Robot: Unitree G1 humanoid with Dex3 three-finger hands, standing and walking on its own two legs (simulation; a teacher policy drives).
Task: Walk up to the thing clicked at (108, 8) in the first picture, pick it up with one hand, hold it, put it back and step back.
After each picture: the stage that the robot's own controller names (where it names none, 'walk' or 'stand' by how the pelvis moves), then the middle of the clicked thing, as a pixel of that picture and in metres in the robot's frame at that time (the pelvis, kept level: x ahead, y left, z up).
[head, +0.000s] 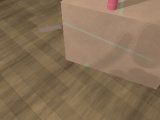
stand; out of the picture +1.04 -0.24 +0.01
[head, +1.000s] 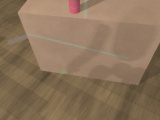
walk; out of the picture +0.94 +0.07 +0.03
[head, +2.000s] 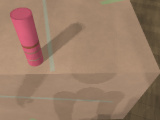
walk; (29, 40) +0.50 +0.22 +0.04
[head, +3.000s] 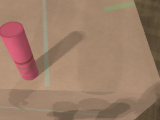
stand; (22, 55) +0.44 +0.21 +0.02
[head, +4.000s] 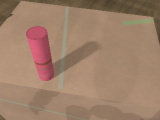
stand; (42, 57) +0.45 +0.18 +0.01
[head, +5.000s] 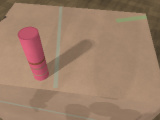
stand; (35, 56) +0.47 +0.20 +0.00
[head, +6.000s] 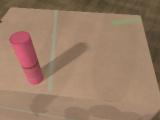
stand; (29, 61) +0.46 +0.22 +0.00
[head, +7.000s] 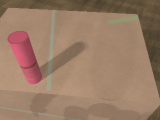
stand; (27, 60) +0.46 +0.23 +0.00
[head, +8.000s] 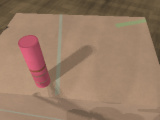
rise first; (36, 64) +0.44 +0.22 +0.01
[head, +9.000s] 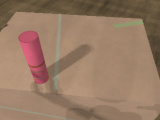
go down; (35, 60) +0.47 +0.21 +0.01
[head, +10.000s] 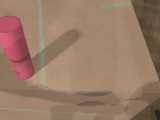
go down; (18, 52) +0.44 +0.20 +0.04
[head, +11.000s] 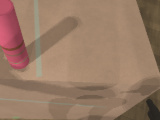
close in; (11, 39) +0.46 +0.20 +0.07
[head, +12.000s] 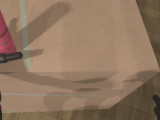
close; out of the picture +0.47 +0.21 +0.10
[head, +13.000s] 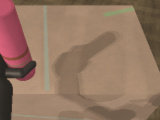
lift; (13, 47) +0.36 +0.18 +0.19
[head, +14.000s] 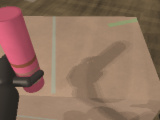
hold; (22, 56) +0.33 +0.17 +0.19
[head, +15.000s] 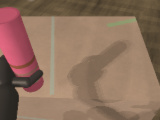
hold; (21, 56) +0.33 +0.17 +0.19
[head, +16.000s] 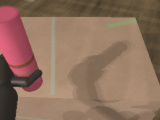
hold; (20, 56) +0.33 +0.17 +0.19
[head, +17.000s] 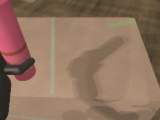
crouch; (12, 44) +0.36 +0.19 +0.21
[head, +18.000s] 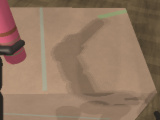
lower; (3, 26) +0.44 +0.21 +0.19
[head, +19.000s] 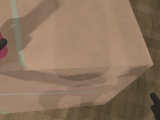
lower; out of the picture +0.48 +0.22 +0.10
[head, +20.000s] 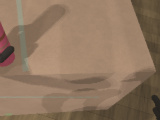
lower; out of the picture +0.46 +0.22 +0.09
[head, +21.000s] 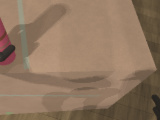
lower; out of the picture +0.47 +0.21 +0.09
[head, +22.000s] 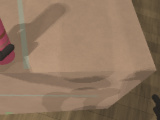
lower; out of the picture +0.47 +0.21 +0.09
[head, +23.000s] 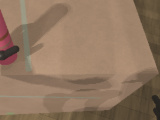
open; out of the picture +0.47 +0.21 +0.09
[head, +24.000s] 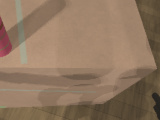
rise; out of the picture +0.47 +0.21 +0.10
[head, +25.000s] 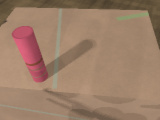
sink last; (32, 57) +0.45 +0.22 +0.04
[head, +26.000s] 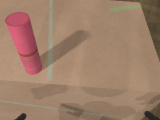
stand; (27, 47) +0.46 +0.21 +0.06
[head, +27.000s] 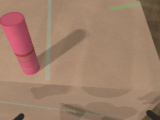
stand; (23, 47) +0.46 +0.22 +0.07
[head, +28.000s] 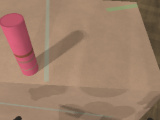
stand; (22, 48) +0.46 +0.21 +0.06
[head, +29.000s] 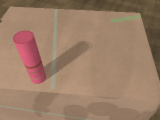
stand; (32, 60) +0.46 +0.21 +0.00
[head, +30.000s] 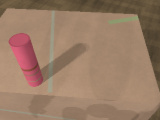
stand; (28, 63) +0.45 +0.22 +0.00
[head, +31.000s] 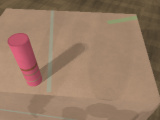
stand; (27, 62) +0.45 +0.22 +0.00
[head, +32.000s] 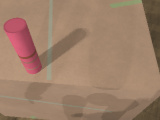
walk; (26, 50) +0.46 +0.22 +0.01
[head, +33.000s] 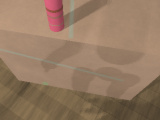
walk; (54, 4) +0.63 +0.12 +0.03
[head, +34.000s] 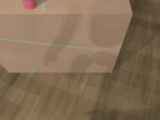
walk; out of the picture +0.84 +0.29 +0.04
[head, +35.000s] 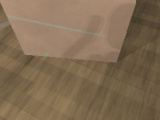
stand; out of the picture +1.08 +0.22 +0.03
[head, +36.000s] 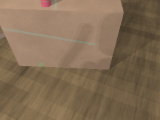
stand; out of the picture +1.10 +0.24 +0.00
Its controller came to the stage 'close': yes
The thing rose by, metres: 0.20
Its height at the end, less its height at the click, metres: +0.00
